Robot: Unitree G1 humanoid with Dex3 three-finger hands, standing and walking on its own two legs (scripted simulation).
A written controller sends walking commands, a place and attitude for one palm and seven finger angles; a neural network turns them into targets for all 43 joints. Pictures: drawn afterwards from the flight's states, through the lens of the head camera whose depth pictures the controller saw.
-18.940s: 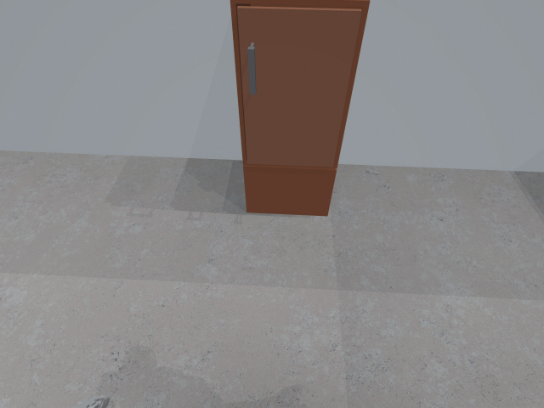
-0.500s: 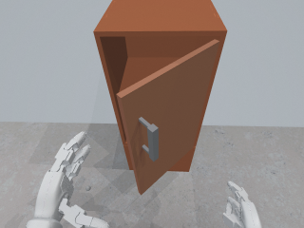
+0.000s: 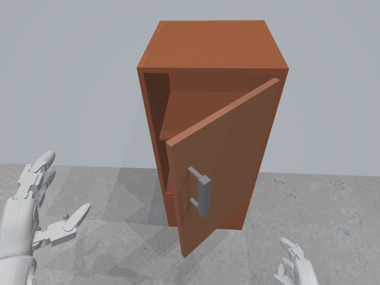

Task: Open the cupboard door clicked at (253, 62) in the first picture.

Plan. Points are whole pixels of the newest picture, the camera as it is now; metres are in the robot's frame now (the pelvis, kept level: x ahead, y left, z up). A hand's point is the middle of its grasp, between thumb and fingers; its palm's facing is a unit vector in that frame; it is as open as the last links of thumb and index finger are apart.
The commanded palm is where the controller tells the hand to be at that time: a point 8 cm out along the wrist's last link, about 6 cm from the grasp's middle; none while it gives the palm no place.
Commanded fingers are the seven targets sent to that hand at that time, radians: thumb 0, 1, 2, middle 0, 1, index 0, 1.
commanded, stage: draw the hand back to the body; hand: left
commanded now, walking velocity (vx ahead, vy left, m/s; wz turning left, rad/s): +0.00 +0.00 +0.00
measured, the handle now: (198, 192) +0.34 +0.03 +0.00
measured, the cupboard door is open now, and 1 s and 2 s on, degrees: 45 45 45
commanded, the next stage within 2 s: step back with the hand held close in 0.54 s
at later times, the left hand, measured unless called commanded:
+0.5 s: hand (50, 206) +0.18 +0.24 +0.16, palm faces +0.45 -0.80 -0.39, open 7.5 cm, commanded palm +0.13 +0.28 +0.18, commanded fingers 0.00 0.90 0.90 -0.20 -0.30 -0.20 -0.30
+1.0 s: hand (52, 214) +0.17 +0.24 +0.16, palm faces +0.35 -0.79 -0.50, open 7.4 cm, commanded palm +0.11 +0.28 +0.18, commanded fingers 0.00 0.90 0.90 -0.20 -0.30 -0.20 -0.30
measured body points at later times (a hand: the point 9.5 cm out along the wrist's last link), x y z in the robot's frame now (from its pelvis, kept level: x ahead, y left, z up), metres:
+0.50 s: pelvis +0.00 -0.01 +0.01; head -0.02 -0.03 +0.46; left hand +0.15 +0.28 +0.18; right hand +0.19 -0.23 -0.07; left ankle -0.02 +0.10 -0.73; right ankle -0.02 -0.12 -0.73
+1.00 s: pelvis -0.03 -0.01 +0.01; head -0.02 -0.03 +0.46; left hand +0.15 +0.28 +0.19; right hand +0.14 -0.27 -0.07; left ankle -0.02 +0.10 -0.73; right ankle -0.01 -0.12 -0.73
